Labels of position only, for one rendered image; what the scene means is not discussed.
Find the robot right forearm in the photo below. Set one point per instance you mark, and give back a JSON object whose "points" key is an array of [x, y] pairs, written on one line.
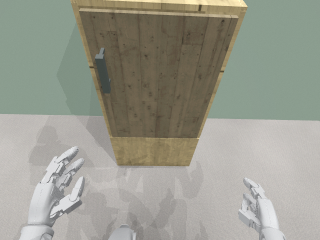
{"points": [[271, 234]]}

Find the right robot hand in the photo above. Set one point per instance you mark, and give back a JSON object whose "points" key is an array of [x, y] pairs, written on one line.
{"points": [[262, 213]]}

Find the robot left shin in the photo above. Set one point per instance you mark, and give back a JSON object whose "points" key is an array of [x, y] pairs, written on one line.
{"points": [[124, 226]]}

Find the left robot hand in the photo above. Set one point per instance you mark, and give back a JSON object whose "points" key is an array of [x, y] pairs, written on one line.
{"points": [[50, 190]]}

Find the robot left thigh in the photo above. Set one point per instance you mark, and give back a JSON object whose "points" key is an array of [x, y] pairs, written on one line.
{"points": [[123, 233]]}

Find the cupboard door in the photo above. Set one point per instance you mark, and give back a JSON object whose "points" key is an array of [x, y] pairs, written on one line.
{"points": [[163, 68]]}

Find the robot left forearm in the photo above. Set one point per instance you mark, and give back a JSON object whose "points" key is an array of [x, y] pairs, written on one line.
{"points": [[36, 232]]}

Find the handle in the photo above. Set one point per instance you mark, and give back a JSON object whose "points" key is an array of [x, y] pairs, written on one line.
{"points": [[102, 71]]}

